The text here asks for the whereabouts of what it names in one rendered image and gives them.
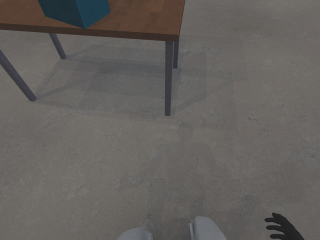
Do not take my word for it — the robot thigh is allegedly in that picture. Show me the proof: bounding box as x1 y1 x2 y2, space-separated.
117 227 153 240
189 217 227 240

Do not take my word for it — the robot left thigh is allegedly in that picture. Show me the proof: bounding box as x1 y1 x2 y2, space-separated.
117 227 153 240

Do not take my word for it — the table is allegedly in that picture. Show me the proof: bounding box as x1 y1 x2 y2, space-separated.
0 0 185 116

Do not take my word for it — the carton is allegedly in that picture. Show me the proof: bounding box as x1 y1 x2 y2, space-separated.
38 0 110 29

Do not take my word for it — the robot right thigh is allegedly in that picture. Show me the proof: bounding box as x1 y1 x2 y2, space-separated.
189 217 227 240

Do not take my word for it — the robot right hand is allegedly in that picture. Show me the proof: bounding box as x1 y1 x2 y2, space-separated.
264 212 304 240

